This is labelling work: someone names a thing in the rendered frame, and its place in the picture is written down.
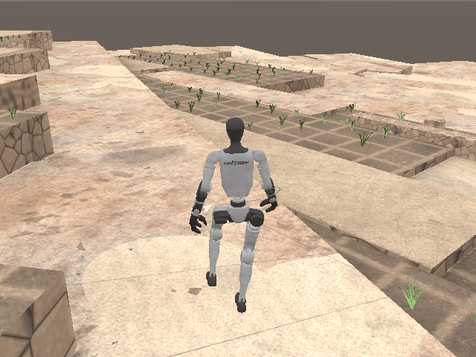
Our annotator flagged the right robot forearm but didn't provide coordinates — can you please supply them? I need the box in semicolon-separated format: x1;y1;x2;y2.
265;178;277;202

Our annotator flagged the right robot upper arm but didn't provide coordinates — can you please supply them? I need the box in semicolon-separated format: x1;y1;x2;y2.
251;149;273;190

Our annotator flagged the left robot forearm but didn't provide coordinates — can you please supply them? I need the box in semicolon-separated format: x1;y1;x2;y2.
191;181;208;216

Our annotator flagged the right robot hand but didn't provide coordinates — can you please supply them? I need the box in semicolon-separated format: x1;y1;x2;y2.
260;199;277;213

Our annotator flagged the robot torso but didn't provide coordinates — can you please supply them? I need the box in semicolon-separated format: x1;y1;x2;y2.
219;147;254;223

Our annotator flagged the left robot upper arm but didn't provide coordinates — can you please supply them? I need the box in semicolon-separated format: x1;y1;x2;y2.
200;150;221;193

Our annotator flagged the left robot hand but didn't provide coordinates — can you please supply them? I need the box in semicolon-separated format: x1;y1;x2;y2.
189;214;207;234

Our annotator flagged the robot left shin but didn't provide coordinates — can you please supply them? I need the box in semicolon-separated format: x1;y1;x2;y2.
209;228;220;277

